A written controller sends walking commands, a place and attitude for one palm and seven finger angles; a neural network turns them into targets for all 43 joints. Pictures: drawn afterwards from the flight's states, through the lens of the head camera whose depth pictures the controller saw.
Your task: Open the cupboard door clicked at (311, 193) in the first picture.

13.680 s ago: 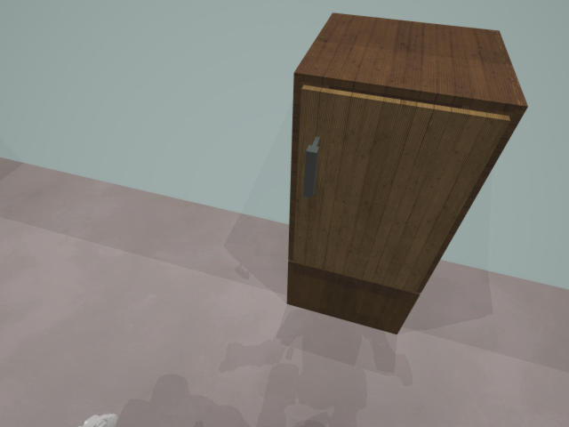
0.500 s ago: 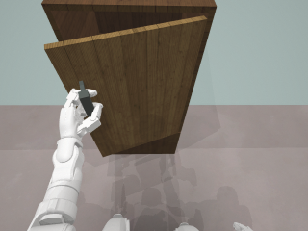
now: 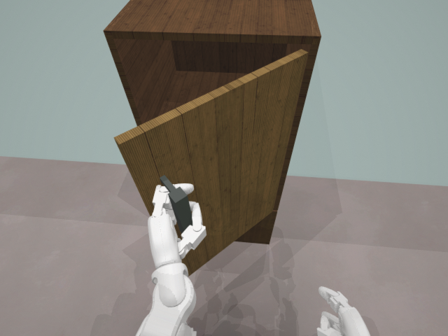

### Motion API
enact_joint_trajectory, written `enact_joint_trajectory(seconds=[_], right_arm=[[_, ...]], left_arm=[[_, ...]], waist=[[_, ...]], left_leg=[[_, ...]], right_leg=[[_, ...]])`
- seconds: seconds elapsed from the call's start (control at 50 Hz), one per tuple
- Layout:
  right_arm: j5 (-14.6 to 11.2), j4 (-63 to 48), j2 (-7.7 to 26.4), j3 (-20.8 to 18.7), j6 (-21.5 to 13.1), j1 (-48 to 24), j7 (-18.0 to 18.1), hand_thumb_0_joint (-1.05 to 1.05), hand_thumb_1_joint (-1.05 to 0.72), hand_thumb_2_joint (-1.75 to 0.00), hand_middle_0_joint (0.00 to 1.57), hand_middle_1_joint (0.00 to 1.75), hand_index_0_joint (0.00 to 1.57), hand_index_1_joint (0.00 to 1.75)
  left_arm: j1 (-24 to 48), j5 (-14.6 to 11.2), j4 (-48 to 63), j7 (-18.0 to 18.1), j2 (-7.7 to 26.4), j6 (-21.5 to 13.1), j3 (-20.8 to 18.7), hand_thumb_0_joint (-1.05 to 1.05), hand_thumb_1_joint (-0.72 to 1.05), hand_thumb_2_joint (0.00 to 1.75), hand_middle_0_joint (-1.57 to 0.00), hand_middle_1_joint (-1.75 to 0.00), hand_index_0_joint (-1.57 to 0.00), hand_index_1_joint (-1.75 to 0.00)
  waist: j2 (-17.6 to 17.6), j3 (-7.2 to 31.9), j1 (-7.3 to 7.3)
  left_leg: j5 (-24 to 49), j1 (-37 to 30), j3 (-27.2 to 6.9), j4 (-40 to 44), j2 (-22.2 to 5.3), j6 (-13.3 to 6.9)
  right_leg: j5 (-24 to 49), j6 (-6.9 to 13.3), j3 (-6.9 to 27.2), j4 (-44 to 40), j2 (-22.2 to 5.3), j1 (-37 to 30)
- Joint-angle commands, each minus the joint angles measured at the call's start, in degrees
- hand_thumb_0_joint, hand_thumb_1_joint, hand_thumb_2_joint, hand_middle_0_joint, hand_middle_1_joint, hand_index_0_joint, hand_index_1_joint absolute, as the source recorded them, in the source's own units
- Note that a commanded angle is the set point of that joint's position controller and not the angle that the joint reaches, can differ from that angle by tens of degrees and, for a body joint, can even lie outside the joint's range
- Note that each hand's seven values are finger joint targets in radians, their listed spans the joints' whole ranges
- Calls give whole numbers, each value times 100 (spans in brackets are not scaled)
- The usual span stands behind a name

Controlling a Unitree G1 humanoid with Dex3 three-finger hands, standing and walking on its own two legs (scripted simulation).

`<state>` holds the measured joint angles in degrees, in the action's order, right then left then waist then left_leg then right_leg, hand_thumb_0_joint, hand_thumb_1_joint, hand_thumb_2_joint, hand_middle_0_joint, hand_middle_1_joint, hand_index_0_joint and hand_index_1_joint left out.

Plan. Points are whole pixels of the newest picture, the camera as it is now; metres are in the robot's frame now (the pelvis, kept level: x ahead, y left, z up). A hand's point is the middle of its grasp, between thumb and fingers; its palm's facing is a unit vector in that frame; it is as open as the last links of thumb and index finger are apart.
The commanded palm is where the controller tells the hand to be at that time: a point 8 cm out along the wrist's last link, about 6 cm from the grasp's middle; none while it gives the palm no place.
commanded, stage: open thumb and fingers to let go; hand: left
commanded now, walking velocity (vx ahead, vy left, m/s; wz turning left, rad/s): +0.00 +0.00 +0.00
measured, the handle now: (177, 207) +0.34 +0.11 +0.05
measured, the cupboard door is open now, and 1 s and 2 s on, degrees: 44 45 50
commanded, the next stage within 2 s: slide the hand sideways off the handle in 0.90 s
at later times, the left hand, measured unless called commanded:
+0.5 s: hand (200, 224) +0.30 +0.06 +0.05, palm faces +0.30 -0.95 +0.00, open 10.6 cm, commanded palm +0.26 +0.10 +0.05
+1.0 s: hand (198, 227) +0.30 +0.06 +0.05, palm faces +0.23 -0.97 -0.02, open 14.7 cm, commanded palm +0.26 +0.10 +0.05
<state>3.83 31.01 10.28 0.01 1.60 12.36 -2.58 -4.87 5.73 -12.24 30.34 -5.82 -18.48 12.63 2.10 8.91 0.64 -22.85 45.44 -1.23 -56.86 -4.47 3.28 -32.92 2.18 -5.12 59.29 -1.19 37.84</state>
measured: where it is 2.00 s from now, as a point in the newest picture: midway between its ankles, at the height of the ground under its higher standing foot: outside the picture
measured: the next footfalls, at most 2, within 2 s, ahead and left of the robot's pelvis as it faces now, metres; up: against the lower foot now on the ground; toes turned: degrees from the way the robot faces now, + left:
none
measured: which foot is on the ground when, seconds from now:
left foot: down 0.00-1.00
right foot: down 0.00-1.00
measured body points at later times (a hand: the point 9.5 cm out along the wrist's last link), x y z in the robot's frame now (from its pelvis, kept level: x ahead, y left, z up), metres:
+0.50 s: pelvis +0.01 -0.01 +0.00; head +0.05 -0.03 +0.45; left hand +0.28 +0.11 +0.05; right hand +0.17 -0.23 -0.11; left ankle +0.05 +0.16 -0.67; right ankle -0.03 -0.09 -0.67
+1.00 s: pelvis +0.00 +0.01 +0.00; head +0.04 +0.00 +0.44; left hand +0.28 +0.11 +0.05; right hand +0.18 -0.20 -0.10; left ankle +0.05 +0.16 -0.67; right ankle -0.03 -0.09 -0.67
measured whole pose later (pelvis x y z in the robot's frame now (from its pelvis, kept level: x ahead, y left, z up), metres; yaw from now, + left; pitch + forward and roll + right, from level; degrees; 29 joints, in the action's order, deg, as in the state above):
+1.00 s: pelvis +0.00 +0.01 +0.00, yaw +0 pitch +12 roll -1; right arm 3.9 31.1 10.1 0.4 0.1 11.2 -1.9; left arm -4.6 5.9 -10.8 30.3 -5.0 -16.1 16.1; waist 2.3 9.1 0.6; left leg -24.2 47.2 -1.2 -59.3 -3.9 2.7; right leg -33.5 1.1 -4.7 60.4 -1.7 38.9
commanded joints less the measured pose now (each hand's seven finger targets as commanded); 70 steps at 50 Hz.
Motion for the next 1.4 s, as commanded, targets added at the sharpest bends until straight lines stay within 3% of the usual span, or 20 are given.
enact_joint_trajectory(seconds=[0.0,0.06,0.16,0.22,0.38,0.46,0.5,0.7,0.78,0.86,0.98,1.0,1.02,1.04,1.1,1.14,1.18,1.22,1.3,1.38], right_arm=[[-31,-910,468,-154,-368,-443,87,0,-90,-90,20,30,20,30],[12,-713,481,-132,-389,-532,171,0,-90,-90,20,30,20,30],[57,-649,446,-151,-411,-570,208,0,-90,-90,20,30,20,30],[61,-666,458,-205,-395,-500,200,0,-90,-90,20,30,20,30],[39,-696,518,-217,-371,-381,207,0,-90,-90,20,30,20,30],[23,-722,517,-213,-356,-381,199,0,-90,-90,20,30,20,30],[29,-733,520,-218,-366,-363,195,0,-90,-90,20,30,20,30],[8,-829,508,-217,-384,-376,169,0,-90,-90,20,30,20,30],[-4,-831,506,-191,-399,-418,155,0,-90,-90,20,30,20,30],[-3,-861,492,-172,-407,-489,136,0,-90,-90,20,30,20,30],[-10,-819,487,-154,-417,-597,117,0,-90,-90,20,30,20,30],[-40,-655,752,-160,-368,-173,63,0,-90,-90,20,30,20,30],[-87,-874,700,-265,-345,-144,99,0,-90,-90,20,30,20,30],[-104,-902,706,-244,-327,-159,133,0,-90,-90,20,30,20,30],[-256,-1152,667,-208,-395,-150,169,0,-90,-90,20,30,20,30],[-352,-1265,666,-166,-446,-262,216,0,-90,-90,20,30,20,30],[-386,-1321,709,-129,-446,-336,239,0,-90,-90,20,30,20,30],[-364,-1358,710,-124,-462,-365,227,0,-90,-90,20,30,20,30],[-256,-1437,688,-154,-422,-328,133,0,-90,-90,20,30,20,30],[-237,-1541,658,-160,-330,-344,47,0,-90,-90,20,30,20,30]], left_arm=[[188,18,1364,-71,-546,-258,296,0,90,90,-40,-135,-40,-135],[1349,8,1375,109,-229,-342,-9,0,90,90,-40,-135,-40,-135],[1153,5,1082,125,-214,-405,-181,0,55,75,-38,-131,-38,-131],[1058,9,1258,57,-202,-428,-170,0,34,66,-36,-129,-36,-129],[932,-63,1232,-81,-293,-373,-54,0,-22,42,-32,-123,-32,-123],[967,-28,1276,-73,-383,-366,49,0,-50,30,-30,-120,-30,-120],[949,19,1279,-43,-398,-345,77,0,-50,30,-30,-120,-30,-120],[773,78,1367,67,-582,-177,242,0,-50,30,-22,-70,-22,-70],[999,85,1380,125,-731,-120,375,0,-50,30,-18,-50,-18,-50],[916,88,1320,174,-797,-63,373,0,-50,30,-15,-30,-15,-30],[1258,104,1219,266,-873,-4,393,0,-50,30,-15,-30,-15,-30],[1394,721,1233,-974,-53,-295,1543,0,-50,30,-15,-30,-15,-30],[1508,472,1760,-1682,348,-568,1086,0,-50,30,-15,-30,-15,-30],[1528,389,1793,-2112,542,-709,1045,0,-50,30,-15,-30,-15,-30],[1171,-242,1973,-3024,363,-742,1096,0,-50,30,-15,-30,-15,-30],[878,-802,1904,-3108,161,-548,857,0,-50,30,-15,-30,-15,-30],[654,-1078,1758,-2900,136,-307,524,0,-50,30,-15,-30,-15,-30],[639,-1048,1894,-2556,208,-255,315,0,-50,30,-15,-30,-15,-30],[354,-437,2064,-2035,489,-454,238,0,-50,30,-15,-30,-15,-30],[-46,-194,2274,-1988,615,-570,243,0,-50,30,-15,-30,-15,-30]], waist=[[-892,982,47],[-799,730,190],[-760,965,58],[-667,1377,-4],[-1022,1238,90],[-854,1211,99],[-787,1238,84],[-621,1413,39],[-619,1256,117],[-557,1172,67],[-502,1136,90],[-855,674,711],[-478,1238,426],[-320,1470,355],[-41,1521,352],[-241,1312,287],[-592,960,208],[-688,965,125],[-623,911,47],[-303,968,-38]], left_leg=[[900,-1121,152,432,442,-399],[614,-920,106,268,470,-389],[635,-857,107,217,484,-373],[941,-950,135,204,483,-377],[990,-917,120,208,479,-393],[1072,-1013,132,219,468,-399],[1131,-1015,124,200,462,-403],[1305,-1188,130,233,440,-394],[1175,-1209,118,257,434,-391],[1095,-1202,87,299,428,-377],[882,-1200,56,304,420,-372],[881,-1079,8,188,430,-500],[949,-1150,41,129,445,-517],[1049,-1252,42,111,475,-537],[983,-1523,7,184,453,-517],[687,-1521,-4,330,428,-474],[332,-1362,-33,504,406,-433],[360,-1335,-70,549,408,-424],[403,-1091,-51,409,391,-418],[217,-1007,13,371,398,-392]], right_leg=[[2463,-217,387,-1349,45,-378],[1994,-265,573,-1417,-47,-25],[2014,-270,666,-1372,-91,-80],[2695,-285,658,-1199,-98,-321],[3044,-342,591,-1188,-107,-349],[2959,-292,475,-1109,-56,-242],[2897,-256,440,-1063,-23,-218],[2819,-173,287,-976,71,-200],[2539,-165,223,-1009,99,-45],[2261,-123,154,-993,137,34],[1824,-96,118,-1003,168,221],[2185,-136,313,-934,135,632],[2359,-73,384,-851,92,375],[2496,-38,404,-760,78,251],[2245,-26,315,-774,91,285],[1839,-66,212,-932,149,299],[1354,-100,127,-1067,181,309],[1306,-95,77,-977,187,292],[1240,-69,122,-723,160,523],[1059,-17,165,-646,162,587]])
